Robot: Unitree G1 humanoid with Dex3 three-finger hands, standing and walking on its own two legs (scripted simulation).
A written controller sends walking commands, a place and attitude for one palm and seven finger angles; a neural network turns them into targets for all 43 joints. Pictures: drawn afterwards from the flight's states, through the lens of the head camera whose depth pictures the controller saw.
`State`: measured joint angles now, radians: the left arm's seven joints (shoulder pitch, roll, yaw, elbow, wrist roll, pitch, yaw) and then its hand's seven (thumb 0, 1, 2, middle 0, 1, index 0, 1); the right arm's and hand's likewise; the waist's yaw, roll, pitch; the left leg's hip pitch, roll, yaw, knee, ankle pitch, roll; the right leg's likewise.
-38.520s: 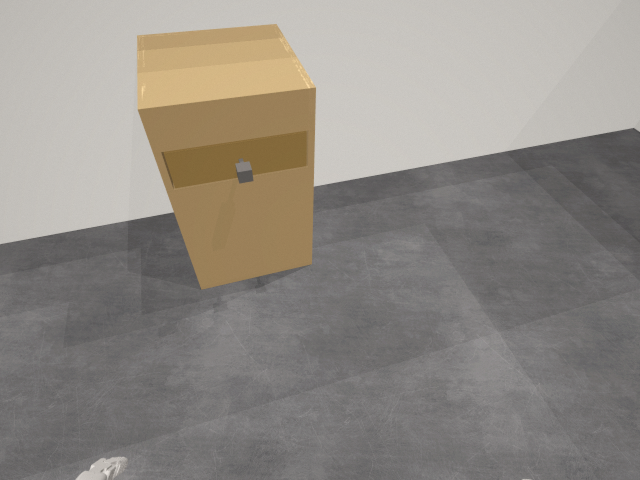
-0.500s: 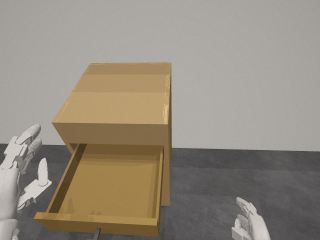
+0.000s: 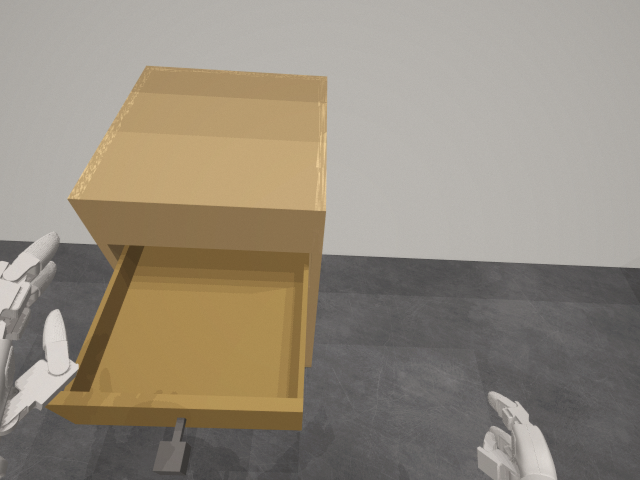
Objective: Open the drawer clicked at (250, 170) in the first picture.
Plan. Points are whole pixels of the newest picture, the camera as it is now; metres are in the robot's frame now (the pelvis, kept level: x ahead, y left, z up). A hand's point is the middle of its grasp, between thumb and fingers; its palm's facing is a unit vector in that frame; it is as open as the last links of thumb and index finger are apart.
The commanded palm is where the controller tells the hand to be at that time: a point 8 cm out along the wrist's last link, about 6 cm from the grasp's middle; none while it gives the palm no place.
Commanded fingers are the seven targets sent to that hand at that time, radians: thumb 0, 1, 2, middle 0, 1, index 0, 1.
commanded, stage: step back with the hand held close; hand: left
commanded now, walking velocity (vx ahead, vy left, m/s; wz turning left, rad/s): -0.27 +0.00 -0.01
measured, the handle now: (176, 444) +0.20 +0.23 -0.21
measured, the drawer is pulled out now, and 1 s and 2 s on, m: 0.30 0.30 0.30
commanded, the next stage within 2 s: stop stepping back and stand still in 1.10 s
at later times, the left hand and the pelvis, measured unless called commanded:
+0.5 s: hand out of the picture +0.13 +0.25 +0.16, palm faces +0.39 -0.83 -0.40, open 7.4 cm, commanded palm +0.06 +0.30 +0.18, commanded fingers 0.00 0.90 0.90 -0.20 -0.30 -0.20 -0.30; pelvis -0.06 +0.02 -0.01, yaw +2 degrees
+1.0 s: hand out of the picture +0.07 +0.16 +0.18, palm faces +0.18 -0.83 -0.53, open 7.4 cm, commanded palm +0.01 +0.23 +0.18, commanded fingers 0.00 0.90 0.90 -0.20 -0.30 -0.20 -0.30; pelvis -0.13 -0.05 +0.00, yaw -2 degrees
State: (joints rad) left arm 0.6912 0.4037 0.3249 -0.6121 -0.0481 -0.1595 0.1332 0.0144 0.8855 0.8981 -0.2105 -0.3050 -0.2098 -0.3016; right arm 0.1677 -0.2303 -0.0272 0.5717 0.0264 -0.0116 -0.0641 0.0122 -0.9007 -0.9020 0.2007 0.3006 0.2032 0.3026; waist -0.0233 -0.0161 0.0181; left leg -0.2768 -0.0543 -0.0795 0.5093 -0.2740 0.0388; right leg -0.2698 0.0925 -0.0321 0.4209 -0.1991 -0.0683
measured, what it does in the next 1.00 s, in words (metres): walks backwards: right foot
